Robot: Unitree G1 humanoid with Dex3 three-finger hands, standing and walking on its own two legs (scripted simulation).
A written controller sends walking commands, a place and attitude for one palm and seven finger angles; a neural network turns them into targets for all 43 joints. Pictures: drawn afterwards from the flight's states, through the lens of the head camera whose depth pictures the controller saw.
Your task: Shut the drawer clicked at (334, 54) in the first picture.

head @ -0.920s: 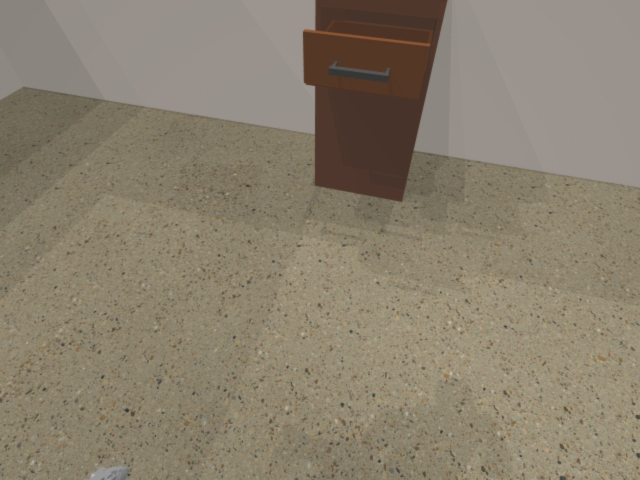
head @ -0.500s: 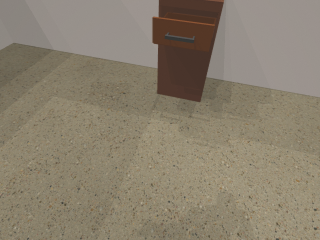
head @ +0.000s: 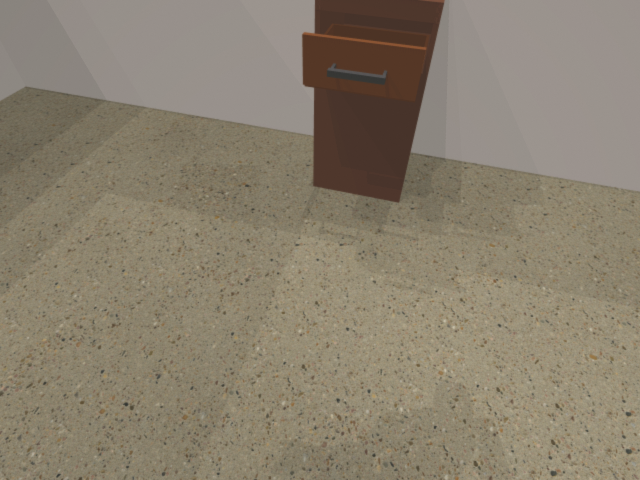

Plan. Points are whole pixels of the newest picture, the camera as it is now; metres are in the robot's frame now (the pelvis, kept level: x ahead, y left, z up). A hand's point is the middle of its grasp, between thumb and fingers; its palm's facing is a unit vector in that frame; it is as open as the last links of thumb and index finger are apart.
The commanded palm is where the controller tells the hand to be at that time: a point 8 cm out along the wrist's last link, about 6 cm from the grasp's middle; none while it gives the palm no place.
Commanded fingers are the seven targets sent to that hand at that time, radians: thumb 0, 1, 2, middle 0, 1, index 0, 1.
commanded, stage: look at it before walking up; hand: left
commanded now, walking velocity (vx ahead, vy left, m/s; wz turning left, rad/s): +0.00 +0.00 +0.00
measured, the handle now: (357, 73) +1.27 -0.04 -0.06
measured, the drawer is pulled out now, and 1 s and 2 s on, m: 0.23 0.23 0.23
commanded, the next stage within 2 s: walk to a spot facing it in 0.52 s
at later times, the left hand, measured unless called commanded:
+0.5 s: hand out of the picture +0.07 +0.25 -0.16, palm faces -0.02 -0.94 -0.33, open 7.4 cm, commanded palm none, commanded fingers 0.00 0.90 0.90 -0.20 -0.30 -0.20 -0.30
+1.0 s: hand out of the picture +0.05 +0.18 -0.20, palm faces -0.02 -0.99 -0.17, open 7.4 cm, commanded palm none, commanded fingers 0.00 0.90 0.90 -0.20 -0.30 -0.20 -0.30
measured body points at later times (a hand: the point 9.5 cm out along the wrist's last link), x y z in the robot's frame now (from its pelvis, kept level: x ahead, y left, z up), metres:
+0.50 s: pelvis +0.01 +0.00 +0.00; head +0.01 +0.00 +0.45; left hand +0.07 +0.30 -0.13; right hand +0.08 -0.30 -0.13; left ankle +0.01 +0.13 -0.74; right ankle +0.01 -0.12 -0.74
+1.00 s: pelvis +0.08 +0.00 -0.02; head +0.08 +0.01 +0.43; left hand +0.05 +0.23 -0.18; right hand +0.05 -0.25 -0.18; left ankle +0.02 +0.13 -0.74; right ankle +0.01 -0.12 -0.74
